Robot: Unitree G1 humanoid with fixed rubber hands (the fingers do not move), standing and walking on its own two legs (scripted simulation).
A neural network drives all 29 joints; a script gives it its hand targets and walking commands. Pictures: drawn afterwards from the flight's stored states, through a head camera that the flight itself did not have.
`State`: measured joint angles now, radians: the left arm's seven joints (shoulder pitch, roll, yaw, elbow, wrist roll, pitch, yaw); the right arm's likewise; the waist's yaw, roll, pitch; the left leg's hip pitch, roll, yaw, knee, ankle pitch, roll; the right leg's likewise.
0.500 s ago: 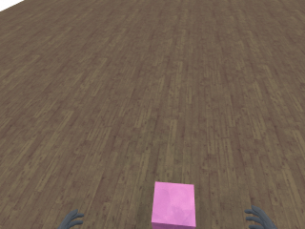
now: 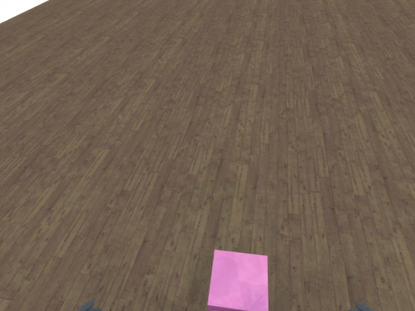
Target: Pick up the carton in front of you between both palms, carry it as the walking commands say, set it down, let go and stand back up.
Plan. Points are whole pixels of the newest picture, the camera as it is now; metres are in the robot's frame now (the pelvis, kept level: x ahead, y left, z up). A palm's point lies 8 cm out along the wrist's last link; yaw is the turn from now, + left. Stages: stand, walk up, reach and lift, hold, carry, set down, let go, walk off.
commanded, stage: stand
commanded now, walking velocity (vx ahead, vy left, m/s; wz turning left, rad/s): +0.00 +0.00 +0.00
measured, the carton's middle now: (238, 289) +0.37 -0.06 -0.65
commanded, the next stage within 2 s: none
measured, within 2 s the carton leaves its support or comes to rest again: neither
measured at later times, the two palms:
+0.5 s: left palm out of the picture +0.08 +0.31 -0.09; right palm out of the picture +0.08 -0.30 -0.10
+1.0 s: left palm out of the picture +0.07 +0.31 -0.09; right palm out of the picture +0.06 -0.31 -0.10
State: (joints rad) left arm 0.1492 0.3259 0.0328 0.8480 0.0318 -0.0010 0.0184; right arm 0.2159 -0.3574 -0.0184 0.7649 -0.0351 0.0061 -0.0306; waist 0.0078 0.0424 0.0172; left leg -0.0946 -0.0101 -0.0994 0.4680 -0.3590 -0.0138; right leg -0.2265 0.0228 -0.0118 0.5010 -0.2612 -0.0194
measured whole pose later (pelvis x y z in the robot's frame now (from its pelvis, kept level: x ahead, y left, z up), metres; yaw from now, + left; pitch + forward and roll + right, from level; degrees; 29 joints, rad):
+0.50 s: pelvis -0.02 +0.00 +0.01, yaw +0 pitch -2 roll +0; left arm 0.13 0.36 0.03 0.98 0.02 0.00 0.01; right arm 0.20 -0.38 0.00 0.89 -0.03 -0.01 -0.03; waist 0.01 0.03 0.02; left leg -0.06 -0.01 -0.10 0.40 -0.30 -0.01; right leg -0.19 0.02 -0.01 0.42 -0.20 -0.02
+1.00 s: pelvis -0.02 +0.00 +0.01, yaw +0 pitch -2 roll +0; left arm 0.11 0.37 0.02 1.05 0.01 -0.01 0.01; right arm 0.18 -0.39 0.01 0.97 -0.02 -0.01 -0.02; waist 0.01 0.03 0.03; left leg -0.05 -0.01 -0.10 0.36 -0.27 -0.02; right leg -0.18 0.02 -0.01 0.39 -0.17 -0.02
